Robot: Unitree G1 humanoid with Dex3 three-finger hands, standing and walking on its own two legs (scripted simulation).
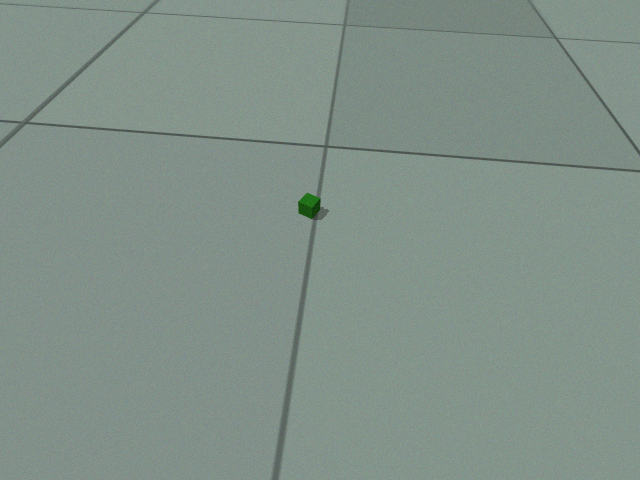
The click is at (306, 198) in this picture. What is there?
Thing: cube
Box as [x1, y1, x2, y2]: [298, 193, 320, 218]
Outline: 306,193 298,201 298,210 299,213 312,218 319,210 320,198
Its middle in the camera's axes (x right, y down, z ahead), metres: -0.04 -0.14 +1.75
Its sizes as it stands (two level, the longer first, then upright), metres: 0.071 0.071 0.071
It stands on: the floor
